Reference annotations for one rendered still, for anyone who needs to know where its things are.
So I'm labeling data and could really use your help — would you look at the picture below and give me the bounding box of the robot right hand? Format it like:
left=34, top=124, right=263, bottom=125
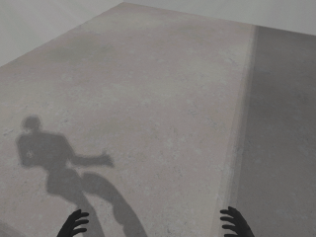
left=219, top=206, right=255, bottom=237

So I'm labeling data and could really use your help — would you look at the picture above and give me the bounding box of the robot left hand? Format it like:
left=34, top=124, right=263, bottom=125
left=56, top=209, right=89, bottom=237

